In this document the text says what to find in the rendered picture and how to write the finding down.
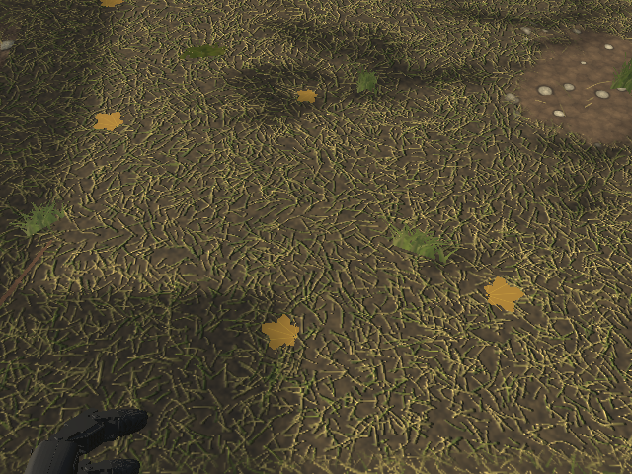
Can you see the robot left hand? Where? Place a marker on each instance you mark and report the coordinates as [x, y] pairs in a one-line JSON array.
[[80, 435]]

